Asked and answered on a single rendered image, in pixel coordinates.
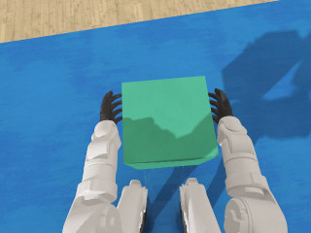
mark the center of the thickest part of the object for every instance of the right robot upper arm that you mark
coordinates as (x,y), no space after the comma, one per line
(250,215)

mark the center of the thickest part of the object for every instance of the robot left forearm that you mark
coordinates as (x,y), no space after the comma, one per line
(98,185)

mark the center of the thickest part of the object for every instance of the robot right forearm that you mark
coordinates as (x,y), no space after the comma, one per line
(243,176)

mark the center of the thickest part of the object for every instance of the right robot shin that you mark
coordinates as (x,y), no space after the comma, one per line
(190,180)

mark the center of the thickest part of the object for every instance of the robot right thigh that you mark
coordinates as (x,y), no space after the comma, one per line
(195,202)

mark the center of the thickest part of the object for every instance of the right robot hand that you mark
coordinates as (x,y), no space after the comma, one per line
(222,104)

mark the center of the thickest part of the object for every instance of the left robot upper arm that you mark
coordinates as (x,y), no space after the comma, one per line
(99,218)

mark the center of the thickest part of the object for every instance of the carton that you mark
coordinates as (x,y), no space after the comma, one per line
(167,123)

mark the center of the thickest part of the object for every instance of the left robot hand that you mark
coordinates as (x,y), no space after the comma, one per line
(107,107)

